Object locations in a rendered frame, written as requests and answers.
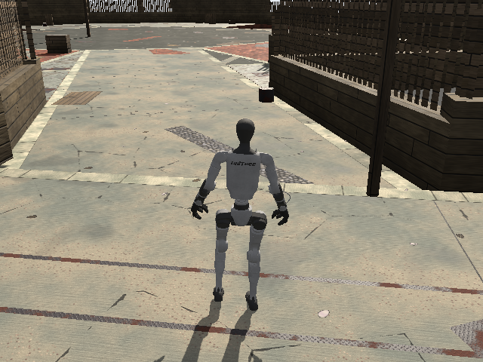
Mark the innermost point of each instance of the robot right forearm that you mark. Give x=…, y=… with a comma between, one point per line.
x=280, y=200

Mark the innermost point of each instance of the right robot hand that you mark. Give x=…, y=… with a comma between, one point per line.
x=280, y=214

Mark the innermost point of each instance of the left robot hand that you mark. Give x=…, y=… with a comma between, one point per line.
x=196, y=208

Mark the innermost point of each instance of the left robot upper arm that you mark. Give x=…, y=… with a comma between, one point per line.
x=214, y=169

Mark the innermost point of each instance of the right robot upper arm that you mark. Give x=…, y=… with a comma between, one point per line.
x=266, y=159

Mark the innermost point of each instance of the left robot thigh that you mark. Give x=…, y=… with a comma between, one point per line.
x=223, y=219

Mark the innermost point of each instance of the robot left forearm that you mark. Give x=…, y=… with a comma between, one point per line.
x=202, y=194

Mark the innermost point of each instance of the robot left shin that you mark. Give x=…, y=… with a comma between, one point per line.
x=219, y=265

